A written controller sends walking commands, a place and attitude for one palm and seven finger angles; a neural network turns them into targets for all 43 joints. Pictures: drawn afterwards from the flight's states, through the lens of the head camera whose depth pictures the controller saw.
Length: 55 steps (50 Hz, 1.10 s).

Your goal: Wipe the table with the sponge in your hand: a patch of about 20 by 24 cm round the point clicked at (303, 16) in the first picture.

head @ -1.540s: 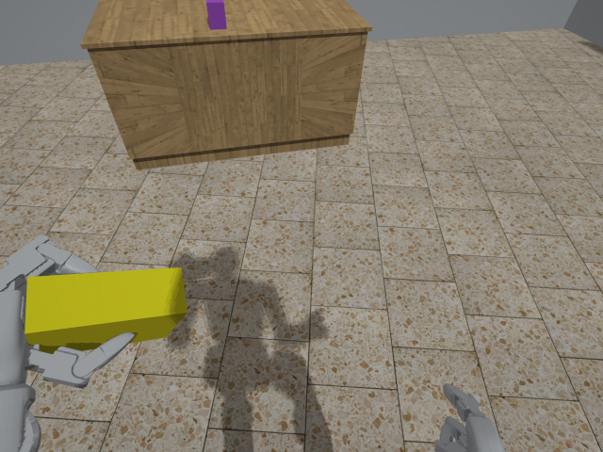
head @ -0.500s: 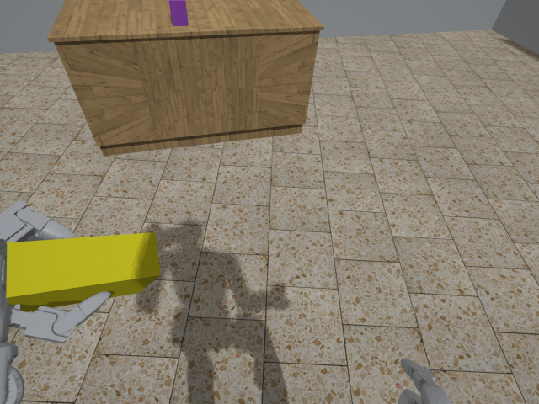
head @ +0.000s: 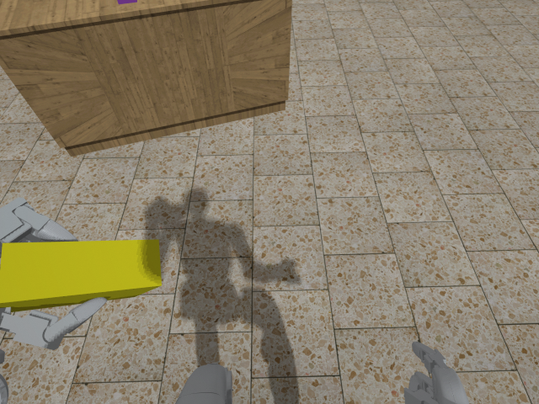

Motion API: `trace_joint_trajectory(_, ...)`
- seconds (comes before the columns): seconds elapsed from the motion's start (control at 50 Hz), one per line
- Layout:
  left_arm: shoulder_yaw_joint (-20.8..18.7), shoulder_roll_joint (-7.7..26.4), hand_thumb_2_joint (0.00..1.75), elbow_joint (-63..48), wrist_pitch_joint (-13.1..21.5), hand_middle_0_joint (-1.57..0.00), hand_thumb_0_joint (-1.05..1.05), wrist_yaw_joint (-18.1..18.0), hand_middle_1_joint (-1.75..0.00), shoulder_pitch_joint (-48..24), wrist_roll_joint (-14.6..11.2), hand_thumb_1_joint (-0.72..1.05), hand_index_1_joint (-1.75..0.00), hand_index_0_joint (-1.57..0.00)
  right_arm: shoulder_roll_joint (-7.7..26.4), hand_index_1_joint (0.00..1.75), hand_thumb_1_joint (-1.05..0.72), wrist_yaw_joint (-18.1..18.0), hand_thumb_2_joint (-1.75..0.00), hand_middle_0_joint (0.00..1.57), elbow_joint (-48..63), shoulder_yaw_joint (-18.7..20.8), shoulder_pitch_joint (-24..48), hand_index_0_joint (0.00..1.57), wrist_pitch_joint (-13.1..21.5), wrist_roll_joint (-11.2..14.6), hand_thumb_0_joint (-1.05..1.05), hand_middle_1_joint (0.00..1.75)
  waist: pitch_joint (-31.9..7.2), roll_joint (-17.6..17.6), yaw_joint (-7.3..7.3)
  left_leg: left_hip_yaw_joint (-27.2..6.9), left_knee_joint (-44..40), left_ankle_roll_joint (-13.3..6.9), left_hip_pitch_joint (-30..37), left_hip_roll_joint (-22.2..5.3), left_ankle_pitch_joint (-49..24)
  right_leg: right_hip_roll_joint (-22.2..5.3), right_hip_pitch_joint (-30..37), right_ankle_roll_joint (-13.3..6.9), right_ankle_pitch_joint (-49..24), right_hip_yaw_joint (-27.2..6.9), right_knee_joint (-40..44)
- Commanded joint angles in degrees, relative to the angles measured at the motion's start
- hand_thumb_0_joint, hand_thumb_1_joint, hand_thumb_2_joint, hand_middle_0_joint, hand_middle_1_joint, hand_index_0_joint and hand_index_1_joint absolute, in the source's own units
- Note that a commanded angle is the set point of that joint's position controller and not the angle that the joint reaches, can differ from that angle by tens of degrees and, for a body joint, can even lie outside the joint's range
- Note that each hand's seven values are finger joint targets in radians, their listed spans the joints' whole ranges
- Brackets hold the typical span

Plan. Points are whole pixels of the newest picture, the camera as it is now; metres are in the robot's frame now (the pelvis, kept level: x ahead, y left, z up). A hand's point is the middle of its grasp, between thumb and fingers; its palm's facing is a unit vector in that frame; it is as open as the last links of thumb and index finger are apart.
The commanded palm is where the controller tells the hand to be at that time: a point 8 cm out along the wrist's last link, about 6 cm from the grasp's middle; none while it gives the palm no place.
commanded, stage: walk to a spot facing it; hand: left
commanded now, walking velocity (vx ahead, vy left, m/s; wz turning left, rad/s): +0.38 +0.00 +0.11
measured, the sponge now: (105, 273) +0.23 +0.19 +0.15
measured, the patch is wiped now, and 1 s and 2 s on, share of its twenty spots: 0.00 0.00 0.00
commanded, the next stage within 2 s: none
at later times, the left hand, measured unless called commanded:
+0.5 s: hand (95, 144) +0.38 +0.23 +0.20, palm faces +0.38 -0.79 -0.47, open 9.4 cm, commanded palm +0.33 +0.27 +0.19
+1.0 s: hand (139, 77) +0.55 +0.22 +0.18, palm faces +0.48 -0.77 -0.42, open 9.4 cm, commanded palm +0.48 +0.26 +0.19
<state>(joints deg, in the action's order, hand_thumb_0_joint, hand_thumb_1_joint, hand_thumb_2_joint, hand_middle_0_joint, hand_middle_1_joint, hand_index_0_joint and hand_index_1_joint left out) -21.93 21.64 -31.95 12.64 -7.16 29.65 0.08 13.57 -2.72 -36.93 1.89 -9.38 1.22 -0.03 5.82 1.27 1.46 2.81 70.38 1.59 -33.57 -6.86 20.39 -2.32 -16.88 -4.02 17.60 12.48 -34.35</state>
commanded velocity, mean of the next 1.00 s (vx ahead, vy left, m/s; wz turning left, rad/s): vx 0.38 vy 0.00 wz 0.08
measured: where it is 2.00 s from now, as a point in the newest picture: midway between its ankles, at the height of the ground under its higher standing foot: (294, 272)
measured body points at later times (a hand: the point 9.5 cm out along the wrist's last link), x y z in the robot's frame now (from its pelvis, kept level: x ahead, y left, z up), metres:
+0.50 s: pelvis +0.17 -0.01 +0.01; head +0.20 -0.01 +0.46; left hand +0.35 +0.27 +0.22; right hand +0.34 -0.19 -0.09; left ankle +0.17 +0.13 -0.73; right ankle +0.21 -0.15 -0.69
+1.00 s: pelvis +0.34 -0.03 -0.01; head +0.37 -0.01 +0.44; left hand +0.52 +0.26 +0.20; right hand +0.52 -0.28 -0.08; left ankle +0.39 +0.08 -0.73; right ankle +0.25 -0.15 -0.69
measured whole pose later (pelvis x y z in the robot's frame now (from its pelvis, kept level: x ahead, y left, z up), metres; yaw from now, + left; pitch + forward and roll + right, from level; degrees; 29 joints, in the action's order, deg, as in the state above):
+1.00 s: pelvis +0.34 -0.03 -0.01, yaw +3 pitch -1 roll +1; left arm -23.7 23.4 -31.7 13.9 -10.2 24.7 -0.8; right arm 12.7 -3.8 -32.7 3.6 -9.8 2.4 0.1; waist 5.2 -3.3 -0.2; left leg 11.9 37.6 -2.4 -22.1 -4.3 13.6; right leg -5.6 -16.1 0.7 31.2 5.9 -56.8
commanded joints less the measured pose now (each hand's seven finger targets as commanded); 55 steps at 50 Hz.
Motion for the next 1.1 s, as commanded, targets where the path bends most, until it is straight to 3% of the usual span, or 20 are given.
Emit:
trace_joint_trajectory(0.0, -9.7, 10.8, 1.3, -11.6, 3.8, -1.2, 0.0, -3.3, -1.6, -0.8, -1.7, 0.1, -1.6, -1.2, 2.7, 0.3, -0.9, -0.6, -0.9, 0.2, 10.5, 0.4, 2.7, 0.2, 2.8, -0.6, 0.0, 0.3, -11.7, -6.6, -1.66, 4.0, -19.9, -0.3, 1.9, -1.4, -3.7, -15.9, 9.2, -5.1, -16.3, -12.1, 15.3)
trace_joint_trajectory(0.1, -6.2, 8.9, 1.3, -9.9, 2.7, -1.2, 0.0, -4.2, -1.6, -6.0, -1.4, 0.1, -1.6, -1.2, 2.5, 0.3, -0.9, -1.5, -0.9, 0.2, 11.9, 0.4, 1.8, 0.2, 3.7, -0.5, 0.0, 0.3, -10.2, -9.4, -2.36, 9.5, -33.7, -1.2, 11.2, 2.4, -6.7, -14.5, 9.3, -4.0, -13.0, -11.6, 13.1)
trace_joint_trajectory(0.16, -3.9, 8.7, 1.3, -10.9, 3.0, -1.2, 0.0, -4.2, -1.6, -11.3, -1.1, 0.1, -1.6, -1.2, 3.7, 0.3, -0.9, -2.4, -0.9, 0.2, 12.1, 1.0, 0.0, 0.2, 4.1, -0.2, 0.0, 0.3, -11.1, -2.3, -0.17, 9.3, -42.9, -2.9, 26.5, 2.9, -8.8, -10.5, 3.7, -0.6, -15.1, -7.8, -1.9)
trace_joint_trajectory(0.18, -3.9, 8.7, 1.3, -12.1, 3.5, -1.2, 0.0, -4.3, -1.6, -12.6, -1.1, 0.1, -1.6, -1.2, 5.1, 0.3, -0.9, -2.6, -0.9, 0.2, 12.4, 1.6, -0.1, 0.2, 4.4, -0.2, 0.0, 0.3, -13.5, 6.7, 0.44, -2.3, -46.4, -6.4, 34.5, -3.7, -8.9, -6.7, -3.5, 2.1, -11.6, -5.4, -14.1)
trace_joint_trajectory(0.2, -3.8, 8.3, 1.3, -12.9, 4.2, -1.2, 0.0, -4.3, -1.6, -14.1, -1.5, 0.1, -1.6, -1.2, 5.4, 0.3, -0.9, -2.0, -0.9, 0.2, 12.3, 1.4, 0.4, 0.2, 4.5, -0.1, 0.0, 0.3, -14.2, 17.7, -0.11, -22.5, -50.2, -12.7, 40.9, -16.1, -19.2, -0.1, -14.9, 4.5, 12.7, -5.2, -28.2)
trace_joint_trajectory(0.24, -6.6, 13.9, 1.3, -12.5, 4.5, -1.2, 0.0, -3.3, -1.6, -14.8, -1.0, 0.1, -1.6, -1.2, 3.8, 0.3, -0.9, -1.2, -0.9, 0.2, 11.7, 0.4, 2.9, 0.2, 5.2, -0.7, 0.0, 0.3, -10.7, 15.4, -0.83, -32.3, -54.8, -17.3, 32.9, -21.9, -6.6, -3.0, -20.9, 4.2, 16.1, -14.2, -39.0)
trace_joint_trajectory(0.34, -6.9, 8.8, 1.3, -18.3, 4.0, -1.2, 0.0, -2.9, -1.6, -3.8, -1.8, 0.1, -1.6, -1.2, 3.8, 0.3, -0.9, 0.0, -0.9, 0.2, 11.0, 1.3, 1.8, 0.2, 6.9, 0.0, 0.0, 0.3, -12.6, 13.3, -2.06, -7.7, -54.3, -11.6, 26.1, -13.6, -7.2, -5.1, -16.3, 5.6, 5.2, -8.4, -26.7)
trace_joint_trajectory(0.52, -4.7, 6.9, 1.3, -4.7, 2.0, -1.2, 0.0, -2.6, -1.6, -7.9, -1.4, 0.1, -1.6, -1.2, 3.1, 0.3, -0.9, -2.0, -0.9, 0.2, 9.7, 0.9, 1.5, 0.2, 6.2, 0.4, 0.0, 0.3, -11.1, 6.8, -1.88, 4.2, -40.5, -6.3, 18.8, -8.0, -3.2, 0.5, 7.3, 6.2, -1.6, 1.3, 5.3)
trace_joint_trajectory(0.54, -3.7, 6.8, 1.3, -4.8, 1.5, -1.2, 0.0, -2.6, -1.6, -9.0, -1.1, 0.1, -1.6, -1.2, 1.9, 0.3, -0.9, -2.1, -0.9, 0.2, 9.7, 0.6, 1.3, 0.2, 5.8, 0.7, 0.0, 0.3, -12.7, -1.1, -2.24, 6.8, -27.6, -5.3, 13.8, -4.2, -1.8, -4.0, 12.6, 3.6, 0.0, -5.8, 9.7)
trace_joint_trajectory(0.56, -5.4, 10.5, 1.3, -6.0, 1.2, -1.2, 0.0, -3.0, -1.6, -10.5, -0.6, 0.1, -1.6, -1.2, 0.3, 0.3, -0.9, -1.9, -0.9, 0.2, 10.6, 0.1, 2.0, 0.2, 5.3, 0.8, 0.0, 0.3, -13.0, -18.6, -2.58, 8.7, -9.4, -2.8, -1.9, 2.4, 8.0, -18.0, 20.6, -2.9, -3.5, -29.6, 15.4)
trace_joint_trajectory(0.58, -8.8, 13.3, 1.3, -6.0, 1.3, -1.2, 0.0, -3.6, -1.6, -10.6, -1.4, 0.1, -1.6, -1.2, 2.0, 0.3, -0.9, -1.8, -0.9, 0.2, 10.8, -0.2, 4.5, 0.2, 6.0, 0.3, 0.0, 0.3, -13.3, -19.2, -3.82, 1.1, 0.9, -1.8, -8.7, 3.5, 12.8, -24.5, 21.4, -7.1, -5.8, -40.0, 18.3)
trace_joint_trajectory(0.66, -7.4, 11.3, 1.3, -11.1, 3.2, -1.2, 0.0, -2.5, -1.6, -8.1, -1.1, 0.1, -1.6, -1.2, 3.1, 0.3, -0.9, -1.1, -0.9, 0.2, 8.6, 0.1, 5.7, 0.2, 4.2, 0.5, 0.0, 0.3, -8.7, -8.2, -2.12, -2.6, 5.4, 0.4, -9.8, -1.0, 3.3, -20.6, 16.5, -5.7, -13.0, -23.1, 16.8)
trace_joint_trajectory(0.74, -9.1, 11.5, 1.3, -13.8, 4.2, -1.2, 0.0, -3.6, -1.6, -4.5, -1.1, 0.1, -1.6, -1.2, 2.6, 0.3, -0.9, -0.7, -0.9, 0.2, 9.9, 0.6, 4.3, 0.2, 3.0, 0.0, 0.0, 0.3, -11.1, -7.2, -1.6, 2.3, -17.2, -0.1, -0.5, -1.6, 0.1, -17.7, 15.3, -4.6, -25.6, -10.5, 13.9)
trace_joint_trajectory(0.8, -9.2, 10.1, 1.3, -13.3, 3.9, -1.2, 0.0, -4.5, -1.6, -1.8, -1.8, 0.1, -1.6, -1.2, 2.1, 0.3, -0.9, -0.5, -0.9, 0.2, 12.2, 0.9, 3.2, 0.2, 3.3, -0.1, 0.0, 0.3, -11.0, -9.6, -3.36, 8.7, -29.2, -0.6, 4.4, 1.4, -2.1, -16.2, 16.2, -4.6, -28.6, -9.6, 12.5)
trace_joint_trajectory(0.88, -7.3, 9.2, 1.3, -12.7, 4.0, -1.2, 0.0, -5.0, -1.6, -5.3, -1.7, 0.1, -1.6, -1.2, 3.3, 0.3, -0.9, -1.6, -0.9, 0.2, 12.4, 2.1, 0.0, 0.2, 3.5, -0.2, 0.0, 0.3, -14.7, -4.4, -0.55, 12.4, -42.6, -1.5, 23.6, 5.2, -11.6, -11.6, 10.3, -0.4, -26.5, -4.5, -2.7)
trace_joint_trajectory(0.9, -7.2, 9.4, 1.3, -13.3, 4.7, -1.2, 0.0, -5.0, -1.6, -6.8, -1.5, 0.1, -1.6, -1.2, 4.4, 0.3, -0.9, -1.9, -0.9, 0.2, 12.6, 2.7, -0.6, 0.2, 3.6, 0.0, 0.0, 0.3, -16.9, 3.0, 0.31, 5.7, -44.1, -4.0, 33.4, 1.4, -12.6, -9.6, 2.9, 2.0, -21.2, -3.3, -13.5)
trace_joint_trajectory(0.92, -7.2, 9.1, 1.3, -13.4, 5.1, -1.2, 0.0, -4.9, -1.6, -7.4, -1.9, 0.1, -1.6, -1.2, 5.7, 0.3, -0.9, -1.6, -0.9, 0.2, 12.6, 3.0, 0.2, 0.2, 3.7, -0.1, 0.0, 0.3, -18.3, 16.6, 0.02, -15.9, -47.3, -10.7, 40.8, -12.3, -20.4, -2.1, -9.9, 4.7, 5.0, -2.9, -27.8)
trace_joint_trajectory(0.94, -6.5, 10.4, 1.3, -11.7, 5.5, -1.2, 0.0, -4.2, -1.6, -8.9, -2.2, 0.1, -1.6, -1.2, 5.1, 0.3, -0.9, -1.1, -0.9, 0.2, 13.0, 1.9, 1.5, 0.2, 4.3, -0.2, 0.0, 0.3, -16.8, 19.0, -0.51, -30.6, -51.0, -15.8, 39.0, -20.3, -21.0, 0.3, -17.0, 4.7, 19.6, -8.8, -37.8)
trace_joint_trajectory(0.96, -8.0, 13.0, 1.3, -12.5, 5.3, -1.2, 0.0, -3.6, -1.6, -11.5, -1.6, 0.1, -1.6, -1.2, 4.6, 0.3, -0.9, -0.7, -0.9, 0.2, 12.0, 1.6, 2.4, 0.2, 4.7, -0.3, 0.0, 0.3, -14.0, 15.0, -0.21, -32.1, -52.7, -17.6, 35.5, -21.9, -16.4, -2.8, -21.2, 4.7, 17.3, -12.9, -42.0)
trace_joint_trajectory(1.08, -6.2, 7.6, 1.3, -18.4, 4.6, -1.2, 0.0, -2.6, -1.6, -2.5, -2.0, 0.1, -1.6, -1.2, 3.7, 0.3, -0.9, 0.3, -0.9, 0.2, 10.9, 1.8, 1.6, 0.2, 7.0, 0.4, 0.0, 0.3, -12.4, 13.7, -1.8, -5.8, -53.4, -11.1, 23.8, -12.1, -12.2, -5.1, -14.7, 6.2, 4.3, -6.9, -24.5)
